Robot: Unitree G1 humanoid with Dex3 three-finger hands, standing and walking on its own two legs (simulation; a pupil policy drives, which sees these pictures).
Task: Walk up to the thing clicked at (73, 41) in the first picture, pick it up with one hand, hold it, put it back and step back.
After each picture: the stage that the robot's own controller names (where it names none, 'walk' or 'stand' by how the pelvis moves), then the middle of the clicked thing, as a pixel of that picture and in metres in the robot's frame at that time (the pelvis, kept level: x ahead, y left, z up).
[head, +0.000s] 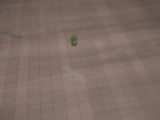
stand; (74, 40) +1.37 +0.10 -0.72
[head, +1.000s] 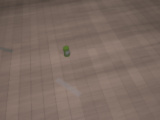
walk; (66, 51) +1.24 +0.26 -0.72
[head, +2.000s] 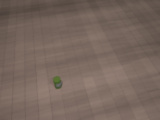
walk; (57, 82) +0.78 +0.27 -0.71
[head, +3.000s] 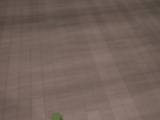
walk; (56, 119) +0.45 +0.18 -0.70
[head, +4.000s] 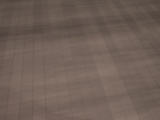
stand; out of the picture +0.34 +0.17 -0.72
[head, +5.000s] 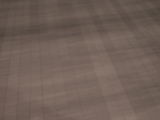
stand; out of the picture +0.33 +0.19 -0.73
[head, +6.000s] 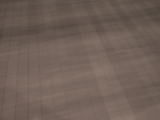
stand; out of the picture +0.32 +0.20 -0.73
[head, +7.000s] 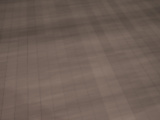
stand; out of the picture +0.32 +0.20 -0.73
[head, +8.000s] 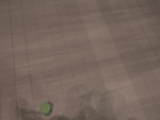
go down; (46, 109) +0.35 +0.20 -0.60
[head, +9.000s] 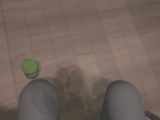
go down; (30, 69) +0.40 +0.22 -0.31
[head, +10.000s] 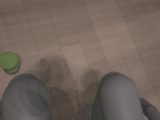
close in; (10, 64) +0.40 +0.24 -0.26
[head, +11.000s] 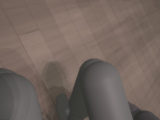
close; out of the picture +0.39 +0.26 -0.21
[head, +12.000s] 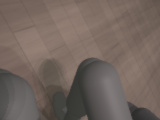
close; out of the picture +0.38 +0.27 -0.22
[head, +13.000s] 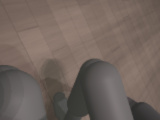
lift; out of the picture +0.35 +0.25 -0.22
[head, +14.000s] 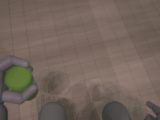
lift; (23, 84) +0.31 +0.19 +0.00
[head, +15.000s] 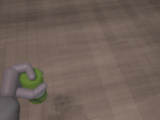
hold; (34, 86) +0.32 +0.17 +0.02
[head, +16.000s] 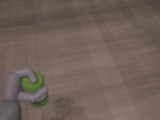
hold; (36, 90) +0.32 +0.17 +0.01
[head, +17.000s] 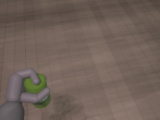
crouch; (38, 91) +0.32 +0.16 -0.01
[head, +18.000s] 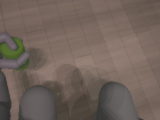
crouch; (16, 55) +0.42 +0.21 -0.09
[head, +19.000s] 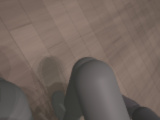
lower; out of the picture +0.40 +0.28 -0.22
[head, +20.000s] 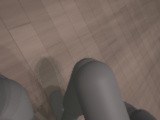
lower; out of the picture +0.40 +0.28 -0.22
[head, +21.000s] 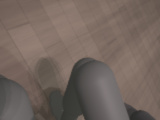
lower; out of the picture +0.40 +0.28 -0.22
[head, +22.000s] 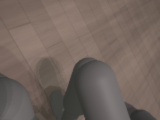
lower; out of the picture +0.40 +0.28 -0.22
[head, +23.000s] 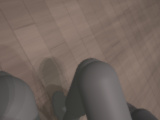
loosen; out of the picture +0.39 +0.27 -0.22
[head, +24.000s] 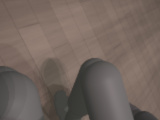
stand; out of the picture +0.39 +0.26 -0.22
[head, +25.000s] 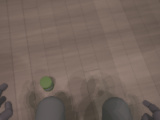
walk; (47, 84) +0.41 +0.19 -0.46
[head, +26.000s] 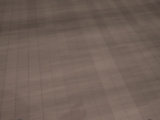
stand; out of the picture +0.35 +0.17 -0.66
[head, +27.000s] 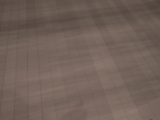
stand; out of the picture +0.35 +0.18 -0.66
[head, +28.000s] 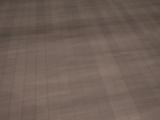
stand; out of the picture +0.37 +0.16 -0.72
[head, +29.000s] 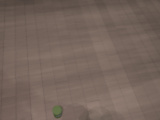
walk; (57, 112) +0.40 +0.13 -0.71
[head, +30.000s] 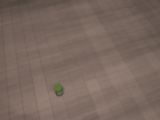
walk; (58, 90) +0.59 +0.20 -0.69
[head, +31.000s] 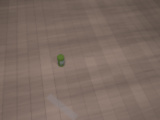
stand; (60, 60) +0.94 +0.18 -0.69
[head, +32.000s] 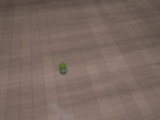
stand; (62, 68) +0.93 +0.19 -0.71
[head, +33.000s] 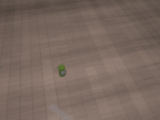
stand; (62, 70) +0.96 +0.21 -0.72
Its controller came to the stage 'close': yes
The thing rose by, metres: 0.71
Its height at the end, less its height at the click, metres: +0.00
